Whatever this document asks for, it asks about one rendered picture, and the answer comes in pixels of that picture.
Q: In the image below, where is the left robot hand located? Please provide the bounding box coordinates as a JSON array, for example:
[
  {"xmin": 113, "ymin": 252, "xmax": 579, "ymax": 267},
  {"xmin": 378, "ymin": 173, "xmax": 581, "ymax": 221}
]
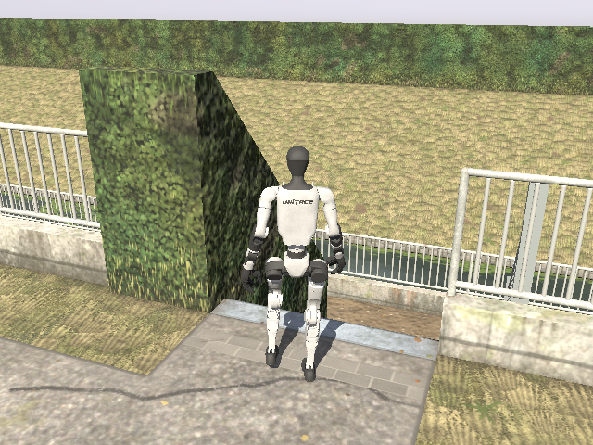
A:
[{"xmin": 241, "ymin": 267, "xmax": 262, "ymax": 294}]

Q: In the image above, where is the robot right forearm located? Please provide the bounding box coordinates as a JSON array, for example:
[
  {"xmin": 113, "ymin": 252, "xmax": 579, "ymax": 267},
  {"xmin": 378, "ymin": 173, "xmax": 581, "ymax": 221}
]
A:
[{"xmin": 329, "ymin": 224, "xmax": 345, "ymax": 259}]

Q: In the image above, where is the left robot upper arm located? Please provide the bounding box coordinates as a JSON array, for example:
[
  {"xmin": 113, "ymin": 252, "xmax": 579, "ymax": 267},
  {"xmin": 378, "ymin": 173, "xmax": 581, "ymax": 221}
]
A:
[{"xmin": 254, "ymin": 186, "xmax": 279, "ymax": 239}]

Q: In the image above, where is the right robot hand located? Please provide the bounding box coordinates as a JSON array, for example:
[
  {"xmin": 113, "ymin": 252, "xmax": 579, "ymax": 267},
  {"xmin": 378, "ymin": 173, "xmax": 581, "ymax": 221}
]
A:
[{"xmin": 326, "ymin": 255, "xmax": 346, "ymax": 274}]

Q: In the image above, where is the right robot upper arm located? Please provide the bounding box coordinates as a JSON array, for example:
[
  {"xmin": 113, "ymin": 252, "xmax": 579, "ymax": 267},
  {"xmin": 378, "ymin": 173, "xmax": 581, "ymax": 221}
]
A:
[{"xmin": 317, "ymin": 186, "xmax": 340, "ymax": 237}]

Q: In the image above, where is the robot left forearm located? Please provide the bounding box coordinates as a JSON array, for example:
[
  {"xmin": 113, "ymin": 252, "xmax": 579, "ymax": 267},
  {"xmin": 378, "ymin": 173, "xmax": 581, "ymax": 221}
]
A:
[{"xmin": 243, "ymin": 224, "xmax": 263, "ymax": 270}]

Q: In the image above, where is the humanoid robot head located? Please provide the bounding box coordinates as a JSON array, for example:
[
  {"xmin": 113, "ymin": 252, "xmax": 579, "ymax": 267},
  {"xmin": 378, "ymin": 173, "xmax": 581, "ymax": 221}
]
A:
[{"xmin": 282, "ymin": 146, "xmax": 313, "ymax": 190}]

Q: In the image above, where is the right robot shin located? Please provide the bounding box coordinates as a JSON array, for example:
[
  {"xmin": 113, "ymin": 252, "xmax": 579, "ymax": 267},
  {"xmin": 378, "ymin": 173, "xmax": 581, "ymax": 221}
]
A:
[{"xmin": 305, "ymin": 309, "xmax": 321, "ymax": 369}]

